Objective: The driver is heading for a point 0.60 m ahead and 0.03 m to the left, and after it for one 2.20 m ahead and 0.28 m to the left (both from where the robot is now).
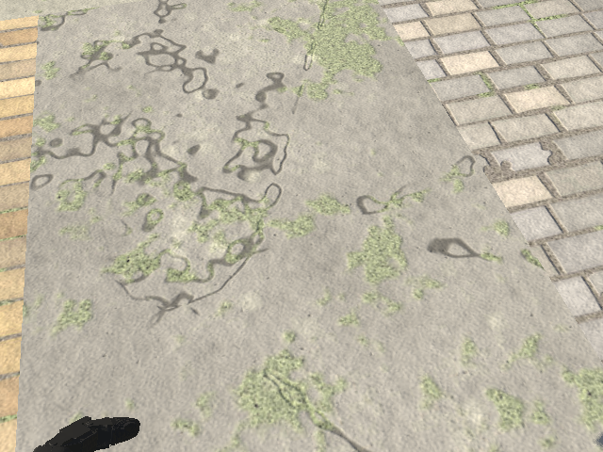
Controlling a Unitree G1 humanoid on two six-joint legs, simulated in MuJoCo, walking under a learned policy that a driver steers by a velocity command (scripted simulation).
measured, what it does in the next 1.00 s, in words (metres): walks ahead: right foot, then left foot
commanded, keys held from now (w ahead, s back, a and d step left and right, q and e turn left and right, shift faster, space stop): w+e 0.22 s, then w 0.06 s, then w+q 0.72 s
